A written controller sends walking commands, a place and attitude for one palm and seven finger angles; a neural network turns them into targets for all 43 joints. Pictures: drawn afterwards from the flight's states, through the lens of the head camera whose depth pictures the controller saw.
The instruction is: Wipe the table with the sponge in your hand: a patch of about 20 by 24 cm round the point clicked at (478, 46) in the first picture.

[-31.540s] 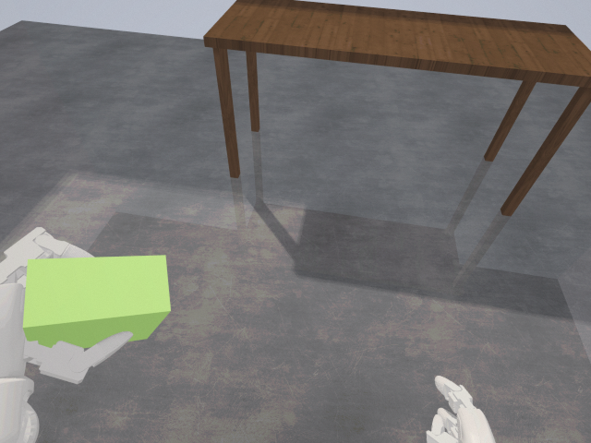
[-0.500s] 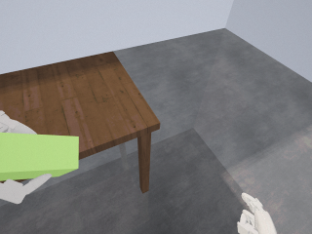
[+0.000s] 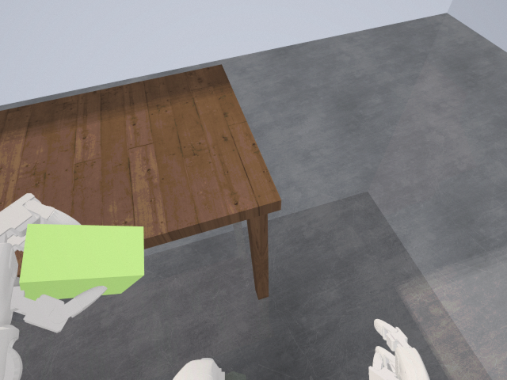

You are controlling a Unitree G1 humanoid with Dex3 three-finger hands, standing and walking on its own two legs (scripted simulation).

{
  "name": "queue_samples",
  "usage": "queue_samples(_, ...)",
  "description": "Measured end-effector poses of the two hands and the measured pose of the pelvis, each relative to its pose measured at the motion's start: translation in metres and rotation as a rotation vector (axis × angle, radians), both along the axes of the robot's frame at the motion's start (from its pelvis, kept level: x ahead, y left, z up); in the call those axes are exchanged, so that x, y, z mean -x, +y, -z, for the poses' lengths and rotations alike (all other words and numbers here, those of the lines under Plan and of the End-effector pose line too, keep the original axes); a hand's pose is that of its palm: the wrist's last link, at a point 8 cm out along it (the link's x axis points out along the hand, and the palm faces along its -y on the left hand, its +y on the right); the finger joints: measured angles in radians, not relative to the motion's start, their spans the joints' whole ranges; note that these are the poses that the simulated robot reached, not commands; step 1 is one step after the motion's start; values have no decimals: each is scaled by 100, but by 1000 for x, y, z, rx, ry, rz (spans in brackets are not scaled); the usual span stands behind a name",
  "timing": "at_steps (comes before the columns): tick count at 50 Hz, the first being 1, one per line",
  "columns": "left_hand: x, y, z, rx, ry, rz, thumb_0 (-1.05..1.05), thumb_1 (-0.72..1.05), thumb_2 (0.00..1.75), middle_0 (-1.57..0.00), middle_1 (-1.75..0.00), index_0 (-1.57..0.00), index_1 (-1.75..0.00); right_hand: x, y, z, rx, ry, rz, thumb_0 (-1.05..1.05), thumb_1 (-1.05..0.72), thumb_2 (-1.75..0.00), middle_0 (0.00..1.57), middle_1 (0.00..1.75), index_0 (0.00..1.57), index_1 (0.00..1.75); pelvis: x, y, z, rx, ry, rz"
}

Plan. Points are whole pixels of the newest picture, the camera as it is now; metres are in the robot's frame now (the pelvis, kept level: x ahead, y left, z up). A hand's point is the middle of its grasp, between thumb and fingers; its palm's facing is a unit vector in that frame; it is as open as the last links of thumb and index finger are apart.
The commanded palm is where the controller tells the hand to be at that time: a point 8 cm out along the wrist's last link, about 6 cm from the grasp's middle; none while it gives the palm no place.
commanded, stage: shuffle to correct the standing spot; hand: left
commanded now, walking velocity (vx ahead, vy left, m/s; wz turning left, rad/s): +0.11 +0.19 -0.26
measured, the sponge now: (99, 264) +0.23 +0.21 +0.12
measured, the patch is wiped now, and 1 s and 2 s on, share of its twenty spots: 0.00 0.00 0.00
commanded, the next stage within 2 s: come to a stop and stand still in 1.62 s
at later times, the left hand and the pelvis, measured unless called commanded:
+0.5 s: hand (2, 233) +0.24 +0.32 +0.16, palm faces +0.37 -0.81 -0.45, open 10.1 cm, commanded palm +0.19 +0.36 +0.17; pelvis +0.03 +0.08 -0.02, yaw +0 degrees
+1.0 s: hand out of the picture +0.24 +0.33 +0.16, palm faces +0.39 -0.82 -0.42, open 10.1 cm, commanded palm +0.18 +0.37 +0.17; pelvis +0.02 +0.09 -0.01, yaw +0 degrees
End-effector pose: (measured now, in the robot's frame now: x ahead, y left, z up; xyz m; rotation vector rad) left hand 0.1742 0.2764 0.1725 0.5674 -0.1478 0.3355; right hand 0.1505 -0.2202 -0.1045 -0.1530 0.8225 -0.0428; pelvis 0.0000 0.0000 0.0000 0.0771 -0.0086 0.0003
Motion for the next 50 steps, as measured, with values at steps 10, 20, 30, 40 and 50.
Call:
queue_samples(10, -37, 33, -14, -59, -95, 71, 0, -50, 105, -74, -133, -75, -132, -47, 11, -18, 56, -116, 73, 1, -91, -90, 20, 30, 20, 30, -20, 35, 10, 41, 9, 17)
queue_samples(20, -34, 68, 6, 10, -67, 73, 0, -50, 105, -73, -134, -75, -133, -41, 55, -20, 60, -110, 81, 1, -91, -90, 19, 30, 20, 30, -28, 69, 15, 60, -6, 17)
queue_samples(30, -22, 97, -3, 27, -165, 16, 0, -50, 105, -73, -134, -75, -133, -24, 93, -2, 20, -41, 40, 1, -90, -90, 20, 30, 20, 30, -24, 89, 17, 87, -12, 11)
queue_samples(40, -27, 97, 8, 74, -140, 37, 0, -50, 105, -73, -134, -75, -133, -13, 95, -5, 27, -54, 67, 1, -90, -90, 20, 30, 20, 30, -21, 95, 15, 101, -21, 19)
queue_samples(50, -27, 92, -3, 27, -150, 42, 0, -50, 105, -73, -134, -75, -133, -14, 76, -8, 55, -62, 87, 1, -90, -90, 20, 30, 20, 30, -23, 90, 14, 109, -15, 5)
